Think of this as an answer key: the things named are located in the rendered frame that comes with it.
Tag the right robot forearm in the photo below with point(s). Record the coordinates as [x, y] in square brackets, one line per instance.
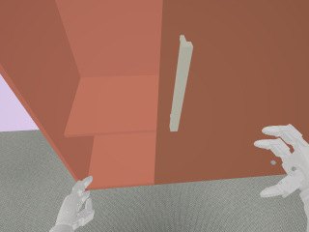
[304, 195]

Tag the robot right hand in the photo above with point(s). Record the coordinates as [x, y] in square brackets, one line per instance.
[298, 179]

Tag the handle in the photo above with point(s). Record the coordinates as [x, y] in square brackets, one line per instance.
[184, 59]

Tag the robot left hand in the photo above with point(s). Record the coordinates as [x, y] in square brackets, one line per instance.
[68, 213]

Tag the wardrobe door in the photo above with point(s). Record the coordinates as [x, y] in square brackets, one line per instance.
[249, 70]

